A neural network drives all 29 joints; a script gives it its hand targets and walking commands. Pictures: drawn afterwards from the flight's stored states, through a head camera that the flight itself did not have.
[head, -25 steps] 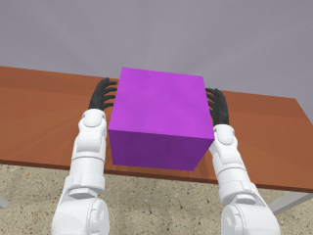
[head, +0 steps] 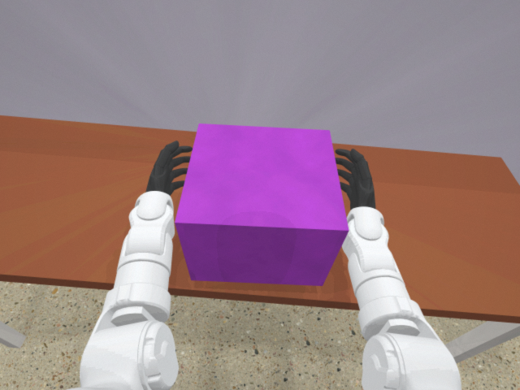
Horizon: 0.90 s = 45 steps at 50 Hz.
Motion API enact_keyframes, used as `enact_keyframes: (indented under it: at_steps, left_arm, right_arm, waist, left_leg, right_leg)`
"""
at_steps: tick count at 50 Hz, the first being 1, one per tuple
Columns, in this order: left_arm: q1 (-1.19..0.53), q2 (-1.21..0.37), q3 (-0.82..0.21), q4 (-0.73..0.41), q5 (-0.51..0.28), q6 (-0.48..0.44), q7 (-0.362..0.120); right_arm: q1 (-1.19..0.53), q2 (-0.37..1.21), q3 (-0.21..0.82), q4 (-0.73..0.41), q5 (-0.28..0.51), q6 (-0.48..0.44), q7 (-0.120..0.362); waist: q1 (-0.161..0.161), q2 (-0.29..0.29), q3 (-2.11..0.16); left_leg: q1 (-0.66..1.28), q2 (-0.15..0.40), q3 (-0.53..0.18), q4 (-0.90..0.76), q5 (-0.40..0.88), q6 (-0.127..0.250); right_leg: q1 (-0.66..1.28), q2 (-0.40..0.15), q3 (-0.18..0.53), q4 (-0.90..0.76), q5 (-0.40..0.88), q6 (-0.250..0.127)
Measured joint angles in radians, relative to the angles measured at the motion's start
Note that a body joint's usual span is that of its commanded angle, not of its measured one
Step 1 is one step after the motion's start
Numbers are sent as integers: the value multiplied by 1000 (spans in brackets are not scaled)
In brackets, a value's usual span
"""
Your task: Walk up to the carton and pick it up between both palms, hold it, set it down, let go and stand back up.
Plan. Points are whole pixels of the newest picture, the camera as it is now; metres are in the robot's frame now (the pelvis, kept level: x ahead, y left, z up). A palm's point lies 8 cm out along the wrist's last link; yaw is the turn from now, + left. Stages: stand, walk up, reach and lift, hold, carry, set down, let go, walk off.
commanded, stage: set down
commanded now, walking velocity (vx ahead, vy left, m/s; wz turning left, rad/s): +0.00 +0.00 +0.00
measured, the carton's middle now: (260, 204) +0.39 -0.01 +0.05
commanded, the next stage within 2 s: none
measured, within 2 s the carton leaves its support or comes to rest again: rests again in 1.14 s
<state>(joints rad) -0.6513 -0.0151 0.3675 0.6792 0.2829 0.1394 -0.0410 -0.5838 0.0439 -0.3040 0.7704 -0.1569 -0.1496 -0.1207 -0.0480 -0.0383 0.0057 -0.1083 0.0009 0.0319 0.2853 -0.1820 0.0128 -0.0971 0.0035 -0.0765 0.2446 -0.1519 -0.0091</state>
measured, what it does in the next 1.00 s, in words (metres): stands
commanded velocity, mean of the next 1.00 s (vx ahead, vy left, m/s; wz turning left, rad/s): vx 0.00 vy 0.00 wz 0.00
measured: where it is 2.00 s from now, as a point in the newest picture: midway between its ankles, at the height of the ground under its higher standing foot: outside the picture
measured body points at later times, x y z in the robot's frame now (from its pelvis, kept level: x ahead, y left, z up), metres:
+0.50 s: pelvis +0.00 +0.00 +0.00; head +0.03 +0.02 +0.45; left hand +0.42 +0.13 +0.07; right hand +0.38 -0.19 +0.07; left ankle -0.02 +0.11 -0.75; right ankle -0.01 -0.11 -0.75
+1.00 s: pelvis +0.00 +0.00 +0.00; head +0.03 +0.02 +0.45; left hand +0.41 +0.14 +0.05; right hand +0.37 -0.18 +0.06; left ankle -0.02 +0.11 -0.75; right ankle -0.01 -0.11 -0.75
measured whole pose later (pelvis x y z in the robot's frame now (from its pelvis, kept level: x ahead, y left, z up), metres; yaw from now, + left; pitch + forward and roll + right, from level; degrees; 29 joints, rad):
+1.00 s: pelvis +0.00 +0.00 +0.00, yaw -1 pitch +5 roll -1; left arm -0.69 0.00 0.40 0.94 0.30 -0.11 -0.01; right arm -0.58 0.07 -0.46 0.89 -0.29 -0.32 -0.09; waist -0.04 -0.02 -0.02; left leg -0.22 0.01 0.05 0.32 -0.18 0.02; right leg -0.21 0.00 -0.07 0.26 -0.14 -0.01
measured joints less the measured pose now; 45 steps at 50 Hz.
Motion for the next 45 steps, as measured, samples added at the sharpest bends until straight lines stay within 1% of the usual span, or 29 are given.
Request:
enact_keyframes:
  at_steps: [9,12,14,18,24,30,35,39,45]
  left_arm:
    - [3,-6,15,27,23,1,-1]
    - [10,-12,1,28,15,-11,9]
    - [10,-16,-11,33,8,-25,24]
    - [-7,-19,-25,66,-2,-61,41]
    - [-35,-16,-1,134,8,-108,47]
    - [-24,-6,22,176,9,-146,36]
    - [-12,5,13,191,-9,-187,27]
    - [-22,16,16,220,-4,-215,25]
    - [-34,17,28,248,3,-235,24]
  right_arm:
    - [-3,13,-51,53,-32,-20,19]
    - [8,12,-65,59,-35,-44,35]
    - [13,8,-74,61,-36,-61,42]
    - [11,-4,-90,62,-42,-82,53]
    - [-10,-10,-100,69,-61,-75,54]
    - [-4,3,-97,69,-87,-67,46]
    - [16,20,-98,58,-94,-95,33]
    - [12,24,-103,70,-101,-113,26]
    - [4,27,-127,100,-121,-140,23]
  waist:
    - [-2,-9,20]
    - [3,-7,17]
    - [8,-3,10]
    - [19,6,-5]
    - [20,16,-11]
    - [13,17,-11]
    - [7,18,-29]
    - [4,19,-33]
    - [0,17,-24]
  left_leg:
    - [7,-1,17,9,-9,6]
    - [-16,3,24,23,-15,7]
    - [-36,7,29,34,-19,6]
    - [-68,14,34,49,-23,5]
    - [-73,17,34,40,-17,2]
    - [-73,13,24,22,-6,-2]
    - [-97,10,15,22,-1,-4]
    - [-104,7,13,23,1,-3]
    - [-104,3,15,24,3,2]
  right_leg:
    - [9,-2,13,-7,4,6]
    - [-11,1,20,-4,8,6]
    - [-28,4,23,-2,10,5]
    - [-57,10,27,-1,15,2]
    - [-68,13,25,2,15,-2]
    - [-76,9,13,11,7,-5]
    - [-101,5,3,23,2,-6]
    - [-108,2,0,27,1,-5]
    - [-105,-2,0,23,5,-1]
